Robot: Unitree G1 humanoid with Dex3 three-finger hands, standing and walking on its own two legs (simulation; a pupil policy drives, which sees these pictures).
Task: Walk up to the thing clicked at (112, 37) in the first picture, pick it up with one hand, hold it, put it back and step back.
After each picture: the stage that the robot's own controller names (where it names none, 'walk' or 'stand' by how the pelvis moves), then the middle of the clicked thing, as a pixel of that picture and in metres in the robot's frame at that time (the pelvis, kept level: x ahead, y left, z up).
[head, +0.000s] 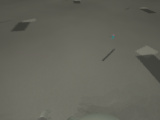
stand; (113, 36) +2.23 -0.57 -0.72
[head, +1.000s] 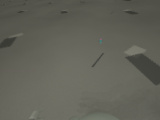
walk; (100, 41) +2.15 -0.09 -0.69
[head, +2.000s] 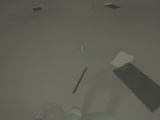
walk; (82, 49) +1.48 +0.30 -0.72
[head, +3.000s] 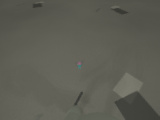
walk; (79, 65) +0.98 +0.26 -0.71
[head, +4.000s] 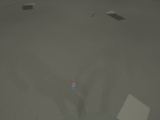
walk; (73, 85) +0.58 +0.21 -0.70
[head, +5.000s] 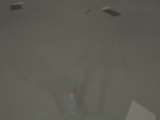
stand; (72, 97) +0.39 +0.20 -0.69
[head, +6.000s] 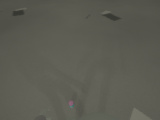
stand; (71, 104) +0.33 +0.21 -0.72
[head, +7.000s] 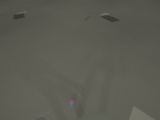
stand; (71, 103) +0.35 +0.22 -0.73
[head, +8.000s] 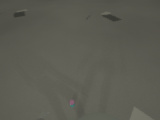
stand; (72, 103) +0.35 +0.21 -0.73
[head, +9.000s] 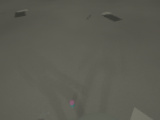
stand; (72, 103) +0.34 +0.21 -0.73
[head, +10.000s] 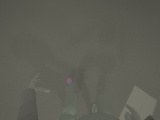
go down; (69, 81) +0.39 +0.19 -0.57
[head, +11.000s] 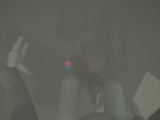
go down; (68, 65) +0.44 +0.20 -0.33
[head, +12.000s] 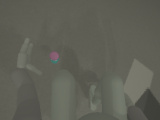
close in; (54, 57) +0.44 +0.23 -0.25
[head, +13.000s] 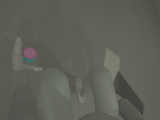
close; (29, 55) +0.43 +0.25 -0.22
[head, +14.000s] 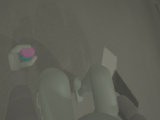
close; (27, 54) +0.43 +0.25 -0.23
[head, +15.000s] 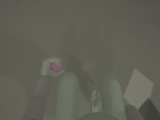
lift; (56, 69) +0.34 +0.24 -0.12
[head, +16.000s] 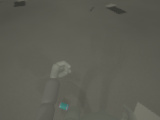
close; (64, 106) +0.26 +0.27 -0.66
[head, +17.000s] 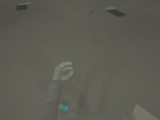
close; (64, 107) +0.26 +0.29 -0.70
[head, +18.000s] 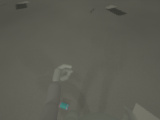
stand; (64, 106) +0.27 +0.29 -0.70
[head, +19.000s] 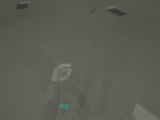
stand; (64, 105) +0.28 +0.28 -0.70
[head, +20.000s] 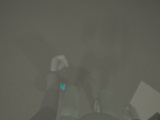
crouch; (61, 85) +0.30 +0.29 -0.51
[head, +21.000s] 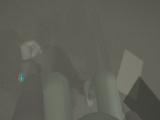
lower; (30, 76) +0.31 +0.32 -0.27
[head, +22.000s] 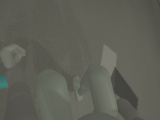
lower; (5, 81) +0.28 +0.32 -0.25
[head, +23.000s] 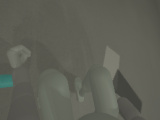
lower; (9, 80) +0.28 +0.32 -0.25
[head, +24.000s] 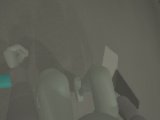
lower; (8, 80) +0.28 +0.32 -0.25
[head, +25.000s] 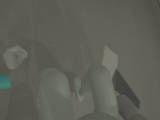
lower; (8, 81) +0.28 +0.32 -0.25
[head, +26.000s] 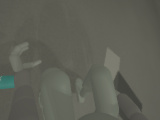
open; (11, 81) +0.27 +0.32 -0.25
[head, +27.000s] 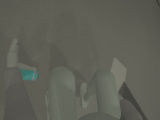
stand; (26, 74) +0.29 +0.31 -0.26
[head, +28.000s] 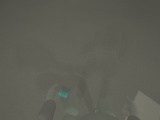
stand; (63, 94) +0.30 +0.28 -0.60
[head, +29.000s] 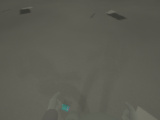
stand; (65, 107) +0.29 +0.28 -0.69
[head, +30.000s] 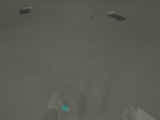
stand; (65, 107) +0.29 +0.27 -0.69
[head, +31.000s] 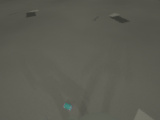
stand; (68, 106) +0.32 +0.28 -0.74
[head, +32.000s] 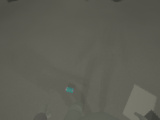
walk; (69, 89) +0.40 +0.27 -0.71
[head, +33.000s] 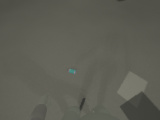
walk; (72, 71) +0.70 +0.27 -0.72
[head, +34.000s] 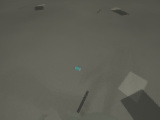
stand; (78, 68) +0.94 +0.27 -0.73
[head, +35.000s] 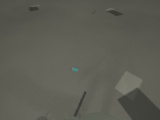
stand; (75, 69) +0.94 +0.28 -0.75
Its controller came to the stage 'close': yes
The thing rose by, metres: 0.26
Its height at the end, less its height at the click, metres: -0.02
